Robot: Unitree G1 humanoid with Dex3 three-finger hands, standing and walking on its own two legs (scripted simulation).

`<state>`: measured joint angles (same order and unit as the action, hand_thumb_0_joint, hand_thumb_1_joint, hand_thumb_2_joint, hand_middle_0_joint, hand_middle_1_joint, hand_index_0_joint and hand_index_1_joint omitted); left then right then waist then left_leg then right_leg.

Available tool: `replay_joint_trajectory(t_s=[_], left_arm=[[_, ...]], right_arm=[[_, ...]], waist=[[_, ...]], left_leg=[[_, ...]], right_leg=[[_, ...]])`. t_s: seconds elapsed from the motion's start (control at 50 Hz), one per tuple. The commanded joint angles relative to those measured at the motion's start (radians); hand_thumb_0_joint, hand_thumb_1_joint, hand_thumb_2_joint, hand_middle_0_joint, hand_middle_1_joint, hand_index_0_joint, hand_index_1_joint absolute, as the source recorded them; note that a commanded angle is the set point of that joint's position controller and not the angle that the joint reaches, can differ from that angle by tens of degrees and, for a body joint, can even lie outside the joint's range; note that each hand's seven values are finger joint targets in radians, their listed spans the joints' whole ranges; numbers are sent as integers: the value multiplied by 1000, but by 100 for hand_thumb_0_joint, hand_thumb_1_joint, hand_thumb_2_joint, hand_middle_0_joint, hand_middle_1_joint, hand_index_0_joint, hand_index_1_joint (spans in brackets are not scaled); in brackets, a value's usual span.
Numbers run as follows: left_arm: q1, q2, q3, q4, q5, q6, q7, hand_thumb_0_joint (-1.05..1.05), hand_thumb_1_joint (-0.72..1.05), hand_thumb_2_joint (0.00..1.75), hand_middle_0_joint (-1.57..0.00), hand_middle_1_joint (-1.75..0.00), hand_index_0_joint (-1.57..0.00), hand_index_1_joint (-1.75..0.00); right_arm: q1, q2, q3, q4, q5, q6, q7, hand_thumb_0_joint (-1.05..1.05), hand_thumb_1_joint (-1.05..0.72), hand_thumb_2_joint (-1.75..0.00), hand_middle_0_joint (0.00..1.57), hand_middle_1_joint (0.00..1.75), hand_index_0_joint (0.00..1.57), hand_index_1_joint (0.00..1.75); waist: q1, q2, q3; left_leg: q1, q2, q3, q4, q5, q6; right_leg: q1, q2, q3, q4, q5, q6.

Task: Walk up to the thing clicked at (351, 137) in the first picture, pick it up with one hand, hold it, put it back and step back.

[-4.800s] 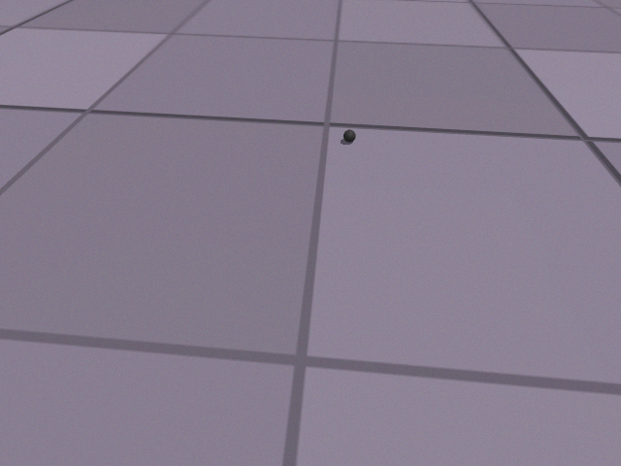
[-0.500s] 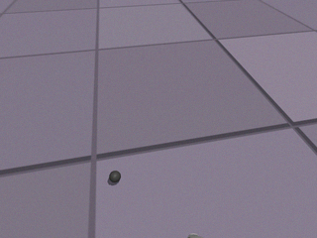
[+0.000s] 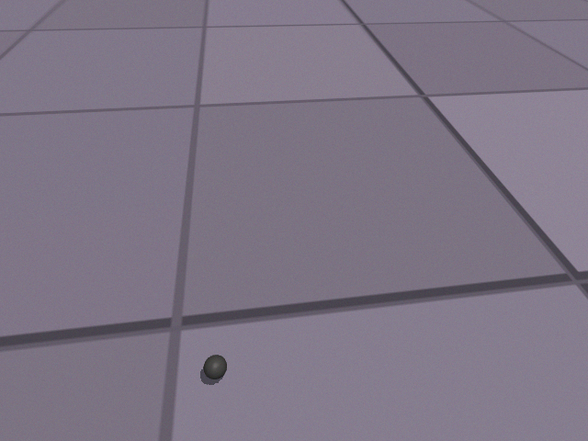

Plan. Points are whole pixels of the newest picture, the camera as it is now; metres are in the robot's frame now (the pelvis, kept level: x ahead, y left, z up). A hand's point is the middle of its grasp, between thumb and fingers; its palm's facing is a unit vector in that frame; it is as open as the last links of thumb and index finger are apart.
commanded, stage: walk up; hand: left
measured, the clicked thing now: (215, 367) +0.53 +0.26 -0.73
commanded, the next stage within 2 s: stand in 1.92 s
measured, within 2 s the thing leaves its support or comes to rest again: neither
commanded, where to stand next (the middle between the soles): +0.14 +0.01 m, yaw +0 degrees
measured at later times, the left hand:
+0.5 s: hand out of the picture +0.10 +0.28 -0.16, palm faces -0.06 -0.92 -0.39, open 7.3 cm
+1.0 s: hand out of the picture +0.18 +0.25 -0.15, palm faces -0.07 -0.95 -0.30, open 7.3 cm
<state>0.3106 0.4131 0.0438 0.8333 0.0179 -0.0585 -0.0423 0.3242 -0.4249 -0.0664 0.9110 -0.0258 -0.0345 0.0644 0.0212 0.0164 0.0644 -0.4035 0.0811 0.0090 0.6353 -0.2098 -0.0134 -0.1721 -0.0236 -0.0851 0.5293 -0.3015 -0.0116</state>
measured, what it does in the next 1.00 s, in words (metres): steps on the spot: left foot, then right foot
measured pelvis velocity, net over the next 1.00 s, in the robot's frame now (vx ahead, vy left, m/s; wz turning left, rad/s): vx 0.07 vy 0.01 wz -0.04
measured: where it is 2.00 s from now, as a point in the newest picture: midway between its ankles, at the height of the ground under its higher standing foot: outside the picture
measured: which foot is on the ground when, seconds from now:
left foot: up 0.00-0.00, down 0.02-1.00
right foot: down 0.00-0.04, up 0.06-0.40, down 0.42-1.00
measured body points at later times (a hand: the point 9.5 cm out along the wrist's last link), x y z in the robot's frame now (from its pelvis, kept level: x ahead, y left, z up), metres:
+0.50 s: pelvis +0.05 +0.01 -0.01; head +0.07 +0.00 +0.44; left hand +0.10 +0.33 -0.13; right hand +0.14 -0.29 -0.13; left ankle +0.10 +0.13 -0.73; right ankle +0.08 -0.12 -0.73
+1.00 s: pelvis +0.07 +0.01 +0.01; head +0.08 +0.02 +0.46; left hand +0.18 +0.30 -0.12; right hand +0.12 -0.31 -0.11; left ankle +0.10 +0.13 -0.73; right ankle +0.08 -0.12 -0.73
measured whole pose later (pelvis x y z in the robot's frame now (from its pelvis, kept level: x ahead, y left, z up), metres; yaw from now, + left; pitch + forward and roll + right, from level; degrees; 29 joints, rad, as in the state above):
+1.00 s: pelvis +0.07 +0.01 +0.01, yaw -2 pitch -2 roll +0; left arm 0.07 0.35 0.00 1.12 0.00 -0.01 -0.02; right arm 0.13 -0.37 0.00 1.15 -0.01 -0.03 0.01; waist -0.01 -0.03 0.05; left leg -0.17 0.03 0.06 0.38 -0.17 0.00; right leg -0.15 -0.02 -0.02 0.38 -0.18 0.02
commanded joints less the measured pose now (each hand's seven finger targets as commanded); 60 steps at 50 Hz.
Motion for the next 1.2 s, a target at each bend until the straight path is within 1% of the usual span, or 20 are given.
replay_joint_trajectory(t_s=[0.0,0.02,0.04,0.06,0.08,0.14,0.28,0.32,0.38,0.4,0.42,0.44,0.46,0.5,0.54,0.58,0.62,0.66,0.84,1.18], left_arm=[[-46,172,39,-76,-8,-1,22,0,90,90,-20,-30,-20,-30],[-1,103,15,-77,-17,6,22,0,90,90,-20,-30,-20,-30],[55,96,12,-57,-21,19,29,0,90,90,-20,-30,-20,-30],[61,200,43,-18,-18,30,44,0,90,90,-20,-30,-20,-30],[43,224,45,-11,-15,30,47,0,90,90,-20,-30,-20,-30],[42,199,43,25,-23,36,45,0,90,90,-20,-30,-20,-30],[14,156,31,76,-19,48,40,0,90,90,-20,-30,-20,-30],[-1,151,31,88,-16,40,46,0,90,90,-20,-30,-20,-30],[21,140,30,125,-7,27,54,0,90,90,-20,-30,-20,-30],[7,161,37,126,0,20,58,0,90,90,-20,-30,-20,-30],[-11,214,47,120,8,9,62,0,90,90,-20,-30,-20,-30],[-106,250,44,96,3,3,60,0,90,90,-20,-30,-20,-30],[-180,280,40,87,1,11,54,0,90,90,-20,-30,-20,-30],[-199,198,17,92,-6,19,48,0,90,90,-20,-30,-20,-30],[-189,165,9,110,-15,13,50,0,90,90,-20,-30,-20,-30],[-183,179,9,131,-14,14,46,0,90,90,-20,-30,-20,-30],[-208,174,8,142,-15,21,44,0,90,90,-20,-30,-20,-30],[-248,167,6,153,-13,26,43,0,90,90,-20,-30,-20,-30],[-257,152,0,217,-18,25,38,0,90,90,-20,-30,-20,-30],[-284,138,-5,277,-14,30,42,0,90,90,-20,-30,-20,-30]], right_arm=[[119,-177,-59,-22,-3,-51,-47,0,-90,-90,20,30,20,30],[135,-251,-73,-28,-16,-58,-57,0,-90,-90,20,30,20,30],[77,-299,-72,-68,-11,-60,-61,0,-90,-90,20,30,20,30],[59,-329,-81,-70,12,-54,-58,0,-90,-90,20,30,20,30],[41,-300,-79,-72,13,-49,-60,0,-90,-90,20,30,20,30],[7,-226,-49,-86,16,-56,-73,0,-90,-90,20,30,20,30],[-91,-213,-35,-102,9,-35,-78,0,-90,-90,20,30,20,30],[-104,-214,-34,-99,10,-21,-75,0,-90,-90,20,30,20,30],[-145,-195,-19,-93,24,-5,-72,0,-90,-90,20,30,20,30],[-148,-157,-4,-88,32,-1,-70,0,-90,-90,20,30,20,30],[-120,-108,10,-85,42,-1,-70,0,-90,-90,20,30,20,30],[-124,-82,19,-73,40,7,-71,0,-90,-90,20,30,20,30],[-126,-134,1,-38,38,12,-78,0,-90,-90,20,30,20,30],[-118,-152,-1,6,34,3,-72,0,-90,-90,20,30,20,30],[-165,-162,0,27,36,-6,-65,0,-90,-90,20,30,20,30],[-201,-158,10,32,29,-9,-65,0,-90,-90,20,30,20,30],[-208,-151,17,60,27,-5,-60,0,-90,-90,20,30,20,30],[-220,-156,17,88,20,-1,-56,0,-90,-90,20,30,20,30],[-258,-149,32,156,15,-22,-62,0,-90,-90,20,30,20,30],[-286,-152,23,193,19,-8,-71,0,-90,-90,20,30,20,30]], waist=[[-81,26,-73],[-70,256,-66],[-31,258,-30],[-42,205,-18],[-37,177,1],[-17,147,-23],[-18,157,-44],[-27,159,-70],[8,99,-107],[14,38,-104],[-7,-126,-111],[-39,-186,-50],[-40,-208,-32],[-66,-151,-16],[-42,-129,-85],[-24,-145,-121],[-23,-135,-45],[-29,-88,-4],[-9,18,-77],[-29,-16,-99]], left_leg=[[332,-42,22,-168,-17,33],[334,137,-259,-307,-155,83],[322,291,-540,-394,-146,152],[251,338,-573,-387,-187,229],[245,316,-543,-370,-108,259],[245,187,-225,-303,260,163],[133,159,-90,-275,139,199],[125,178,-102,-211,206,214],[92,153,-85,-91,183,173],[52,130,-76,-62,127,123],[37,61,-34,46,45,70],[22,-38,11,45,-172,29],[173,-46,3,84,-294,36],[252,-12,-25,-100,-148,46],[269,35,-65,-150,64,63],[257,40,-66,-167,52,67],[216,26,-63,-205,-90,55],[181,34,-82,-270,-152,49],[182,60,-90,-351,12,39],[297,64,-63,-343,127,38]], right_leg=[[-236,-145,102,102,10,-121],[-326,-42,25,333,-91,-66],[-434,64,74,430,-228,-25],[-386,8,134,513,-259,-37],[-393,-5,147,556,-245,-37],[-340,-23,201,507,-130,-29],[-177,-33,103,257,-23,13],[-128,-17,69,196,-30,15],[5,5,54,-24,71,-11],[48,-25,112,-84,128,-26],[35,-171,333,-152,195,-71],[-72,-276,466,-212,151,-146],[-246,-308,460,-197,105,-207],[-270,-194,291,-154,60,-108],[-163,-120,203,-99,161,-42],[-110,-111,209,-119,143,-36],[-147,-123,232,-191,-56,-35],[-144,-107,224,-208,-143,-33],[44,-96,175,-204,152,-23],[39,-105,154,-261,214,-6]])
